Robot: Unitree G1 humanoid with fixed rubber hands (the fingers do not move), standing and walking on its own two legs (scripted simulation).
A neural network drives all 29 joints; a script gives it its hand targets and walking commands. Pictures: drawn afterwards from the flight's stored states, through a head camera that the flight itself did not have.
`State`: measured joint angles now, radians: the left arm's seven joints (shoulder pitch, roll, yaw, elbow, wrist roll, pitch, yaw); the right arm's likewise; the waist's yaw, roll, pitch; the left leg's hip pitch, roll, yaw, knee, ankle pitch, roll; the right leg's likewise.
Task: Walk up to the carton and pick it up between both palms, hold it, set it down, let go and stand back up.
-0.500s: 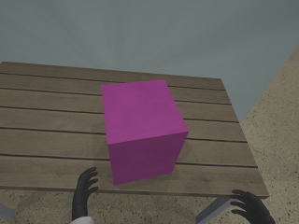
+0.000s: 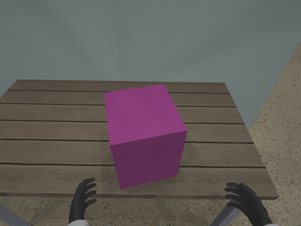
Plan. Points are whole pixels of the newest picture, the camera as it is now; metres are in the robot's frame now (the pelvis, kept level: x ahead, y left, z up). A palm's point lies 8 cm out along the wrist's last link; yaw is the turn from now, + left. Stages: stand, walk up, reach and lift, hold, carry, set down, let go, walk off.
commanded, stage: set down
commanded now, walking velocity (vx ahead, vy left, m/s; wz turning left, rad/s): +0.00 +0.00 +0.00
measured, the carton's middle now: (142, 136) +0.41 +0.06 -0.01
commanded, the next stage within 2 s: let go in 1.32 s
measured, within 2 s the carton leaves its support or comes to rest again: neither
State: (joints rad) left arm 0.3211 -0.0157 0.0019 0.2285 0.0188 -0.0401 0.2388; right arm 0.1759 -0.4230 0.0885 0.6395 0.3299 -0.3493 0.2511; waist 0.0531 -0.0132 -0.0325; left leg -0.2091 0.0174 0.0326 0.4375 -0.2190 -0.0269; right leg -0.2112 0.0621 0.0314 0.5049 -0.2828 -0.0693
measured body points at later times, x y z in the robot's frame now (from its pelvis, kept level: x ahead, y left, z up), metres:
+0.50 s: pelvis +0.01 +0.03 +0.01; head +0.02 +0.02 +0.46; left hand +0.17 +0.23 -0.03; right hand +0.18 -0.22 -0.07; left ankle +0.01 +0.14 -0.74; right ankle -0.01 -0.07 -0.74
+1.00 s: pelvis +0.01 +0.01 +0.00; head +0.01 +0.02 +0.45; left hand +0.17 +0.24 -0.06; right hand +0.19 -0.20 -0.07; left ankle +0.01 +0.14 -0.74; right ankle -0.01 -0.07 -0.74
